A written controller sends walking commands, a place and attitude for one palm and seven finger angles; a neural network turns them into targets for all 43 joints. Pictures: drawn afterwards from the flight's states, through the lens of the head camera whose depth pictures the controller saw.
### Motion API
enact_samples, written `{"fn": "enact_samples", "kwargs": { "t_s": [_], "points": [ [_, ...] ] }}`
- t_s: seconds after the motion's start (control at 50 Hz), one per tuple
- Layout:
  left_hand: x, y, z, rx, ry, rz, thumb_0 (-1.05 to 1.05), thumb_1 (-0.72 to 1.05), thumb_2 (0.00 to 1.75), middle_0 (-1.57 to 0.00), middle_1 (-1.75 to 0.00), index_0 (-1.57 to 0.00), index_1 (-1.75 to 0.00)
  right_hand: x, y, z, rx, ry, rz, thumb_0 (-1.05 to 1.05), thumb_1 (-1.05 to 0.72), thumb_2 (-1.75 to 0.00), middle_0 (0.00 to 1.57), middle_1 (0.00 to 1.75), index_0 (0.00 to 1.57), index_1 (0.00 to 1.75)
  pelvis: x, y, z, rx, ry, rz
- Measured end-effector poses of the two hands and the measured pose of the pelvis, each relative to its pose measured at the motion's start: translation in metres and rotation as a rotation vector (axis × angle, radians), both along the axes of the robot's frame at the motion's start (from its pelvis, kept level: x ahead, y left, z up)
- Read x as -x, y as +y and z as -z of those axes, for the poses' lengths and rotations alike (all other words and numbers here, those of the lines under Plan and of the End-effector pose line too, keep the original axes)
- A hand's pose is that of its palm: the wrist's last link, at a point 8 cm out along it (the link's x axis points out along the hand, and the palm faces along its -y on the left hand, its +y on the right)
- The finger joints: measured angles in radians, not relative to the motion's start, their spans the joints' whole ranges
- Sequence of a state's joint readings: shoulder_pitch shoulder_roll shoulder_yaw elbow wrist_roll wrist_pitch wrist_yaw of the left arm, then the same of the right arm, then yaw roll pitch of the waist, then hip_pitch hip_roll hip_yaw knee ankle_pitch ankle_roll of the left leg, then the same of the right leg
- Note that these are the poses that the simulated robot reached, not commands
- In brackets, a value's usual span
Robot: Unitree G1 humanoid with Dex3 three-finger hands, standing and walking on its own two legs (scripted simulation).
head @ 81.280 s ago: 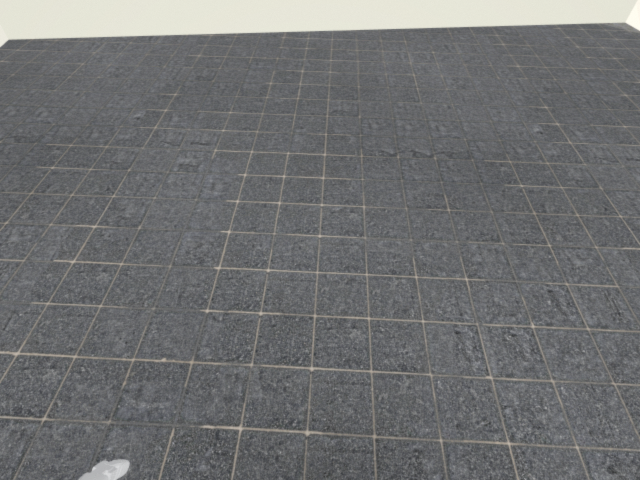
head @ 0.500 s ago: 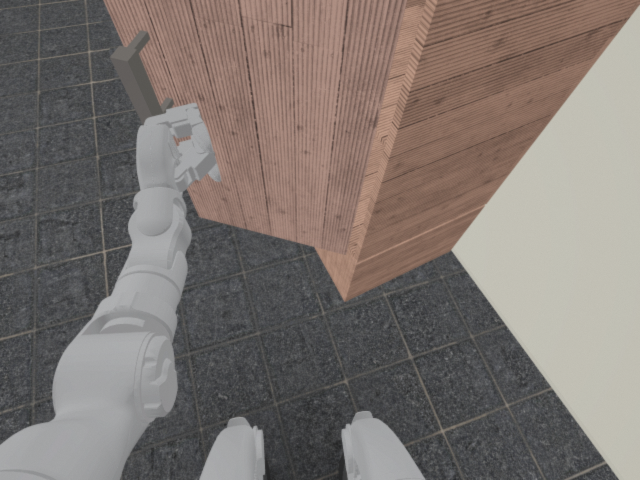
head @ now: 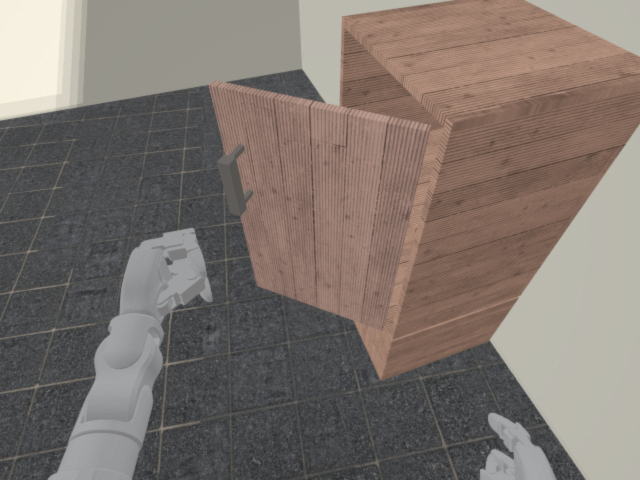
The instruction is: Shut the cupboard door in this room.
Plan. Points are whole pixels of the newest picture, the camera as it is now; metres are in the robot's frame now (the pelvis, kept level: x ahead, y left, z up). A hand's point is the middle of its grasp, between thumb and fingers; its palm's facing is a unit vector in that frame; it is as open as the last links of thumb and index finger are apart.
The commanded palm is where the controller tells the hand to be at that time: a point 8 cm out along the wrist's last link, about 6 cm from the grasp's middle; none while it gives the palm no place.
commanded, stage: draw the hand back to the body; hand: left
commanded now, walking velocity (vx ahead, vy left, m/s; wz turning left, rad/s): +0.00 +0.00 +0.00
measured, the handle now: (238, 180) +0.63 +0.18 -0.01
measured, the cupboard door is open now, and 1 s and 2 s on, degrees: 48 48 48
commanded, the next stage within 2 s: step back with the hand held close in 1.00 s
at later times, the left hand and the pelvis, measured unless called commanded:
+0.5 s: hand (53, 317) +0.24 +0.26 +0.16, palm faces +0.39 -0.85 -0.35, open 5.2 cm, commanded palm +0.18 +0.29 +0.19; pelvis +0.02 +0.01 +0.03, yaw +1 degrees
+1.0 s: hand (8, 334) +0.21 +0.26 +0.19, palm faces +0.46 -0.79 -0.39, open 7.4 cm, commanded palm +0.16 +0.30 +0.21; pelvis +0.02 +0.00 +0.03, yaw +1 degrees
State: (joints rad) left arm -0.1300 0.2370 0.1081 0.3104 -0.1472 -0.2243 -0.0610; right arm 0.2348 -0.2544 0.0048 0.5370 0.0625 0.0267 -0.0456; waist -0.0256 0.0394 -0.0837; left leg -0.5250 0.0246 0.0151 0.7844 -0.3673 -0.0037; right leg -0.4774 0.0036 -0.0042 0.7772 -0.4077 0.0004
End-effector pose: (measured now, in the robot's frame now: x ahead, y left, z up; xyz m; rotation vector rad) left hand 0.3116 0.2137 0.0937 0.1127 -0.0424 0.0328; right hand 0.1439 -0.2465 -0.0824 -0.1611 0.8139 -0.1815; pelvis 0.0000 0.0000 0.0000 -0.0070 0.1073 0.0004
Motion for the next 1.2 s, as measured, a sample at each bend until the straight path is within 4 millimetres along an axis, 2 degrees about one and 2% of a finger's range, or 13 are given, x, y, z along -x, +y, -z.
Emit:
{"fn": "enact_samples", "kwargs": {
  "t_s": [0.14, 0.26, 0.42, 0.68, 0.76, 0.88, 0.98, 1.2],
  "points": [
    [0.039, 0.027, -0.024, -0.11, 0.057, -0.139, 0.02, 0.9, 0.9, -1.09, -1.26, -1.09, -1.26, -0.043, 0.026, -0.028, -0.007, -0.09, -0.06, 0.01, -0.91, -0.9, 0.19, 0.3, 0.2, 0.3, -0.006, 0.003, -0.018, -0.003, -0.08, -0.011],
    [0.065, 0.047, -0.047, -0.146, 0.039, -0.232, 0.02, 0.9, 0.9, -0.93, -1.1, -0.93, -1.09, -0.061, 0.046, -0.04, -0.024, -0.132, -0.127, 0.01, -0.91, -0.9, 0.2, 0.3, 0.2, 0.3, -0.013, 0.006, -0.027, -0.004, -0.126, -0.017],
    [0.096, 0.07, -0.072, -0.211, 0.006, -0.323, 0.02, 0.9, 0.9, -0.72, -0.86, -0.71, -0.85, -0.063, 0.055, -0.038, -0.04, -0.12, -0.163, 0.01, -0.9, -0.9, 0.2, 0.3, 0.2, 0.3, -0.021, 0.007, -0.032, -0.006, -0.151, -0.016],
    [0.149, 0.098, -0.121, -0.385, -0.087, -0.461, 0.02, 0.9, 0.9, -0.37, -0.47, -0.36, -0.47, -0.059, 0.039, -0.031, -0.026, -0.114, -0.144, 0.02, -0.91, -0.9, 0.2, 0.3, 0.2, 0.3, -0.027, 0.005, -0.032, -0.006, -0.159, -0.015],
    [0.154, 0.099, -0.118, -0.371, -0.082, -0.492, 0.02, 0.9, 0.9, -0.29, -0.39, -0.29, -0.38, -0.06, 0.035, -0.03, -0.017, -0.118, -0.148, 0.02, -0.91, -0.9, 0.2, 0.3, 0.2, 0.3, -0.025, 0.004, -0.032, -0.007, -0.162, -0.02],
    [0.15, 0.091, -0.106, -0.323, -0.061, -0.47, 0.02, 0.9, 0.9, -0.23, -0.33, -0.23, -0.32, -0.06, 0.032, -0.034, -0.005, -0.133, -0.145, 0.02, -0.91, -0.9, 0.2, 0.3, 0.2, 0.3, -0.023, 0.001, -0.032, -0.009, -0.164, -0.018],
    [0.147, 0.085, -0.112, -0.331, -0.092, -0.439, 0.02, 0.89, 0.9, -0.22, -0.31, -0.22, -0.31, -0.06, 0.031, -0.038, -0.006, -0.159, -0.136, 0.02, -0.91, -0.9, 0.2, 0.3, 0.2, 0.3, -0.023, -0.001, -0.033, -0.007, -0.171, -0.014],
    [0.148, 0.09, -0.117, -0.367, -0.107, -0.434, 0.02, 0.89, 0.9, -0.21, -0.31, -0.21, -0.3, -0.051, 0.029, -0.035, -0.011, -0.128, -0.125, 0.02, -0.9, -0.9, 0.2, 0.3, 0.2, 0.3, -0.019, 0.0, -0.033, 0.007, -0.146, -0.015]
  ]
}}
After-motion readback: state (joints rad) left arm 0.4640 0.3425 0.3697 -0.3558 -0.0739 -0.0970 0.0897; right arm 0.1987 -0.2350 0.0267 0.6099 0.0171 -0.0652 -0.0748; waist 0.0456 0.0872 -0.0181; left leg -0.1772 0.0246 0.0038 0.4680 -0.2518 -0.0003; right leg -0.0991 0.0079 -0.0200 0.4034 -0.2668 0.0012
